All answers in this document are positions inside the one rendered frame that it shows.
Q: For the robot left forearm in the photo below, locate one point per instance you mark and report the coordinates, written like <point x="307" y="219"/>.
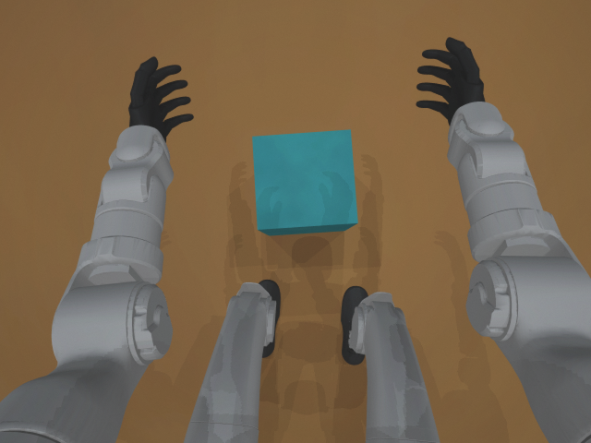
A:
<point x="128" y="224"/>

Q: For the robot right forearm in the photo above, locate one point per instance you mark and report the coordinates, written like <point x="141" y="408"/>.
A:
<point x="499" y="193"/>

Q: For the robot left hand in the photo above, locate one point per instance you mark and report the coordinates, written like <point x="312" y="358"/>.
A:
<point x="145" y="108"/>

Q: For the robot right shin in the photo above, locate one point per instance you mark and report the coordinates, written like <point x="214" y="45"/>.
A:
<point x="379" y="297"/>

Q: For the robot right hand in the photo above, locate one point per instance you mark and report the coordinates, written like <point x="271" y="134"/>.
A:
<point x="463" y="78"/>

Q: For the robot left upper arm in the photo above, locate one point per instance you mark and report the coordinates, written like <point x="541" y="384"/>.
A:
<point x="105" y="337"/>

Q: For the robot right upper arm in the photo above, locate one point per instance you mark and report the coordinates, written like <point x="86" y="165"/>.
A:
<point x="538" y="311"/>

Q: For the carton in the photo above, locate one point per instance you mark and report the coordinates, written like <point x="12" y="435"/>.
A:
<point x="305" y="182"/>

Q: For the right robot thigh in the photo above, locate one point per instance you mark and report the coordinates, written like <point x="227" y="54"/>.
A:
<point x="398" y="407"/>

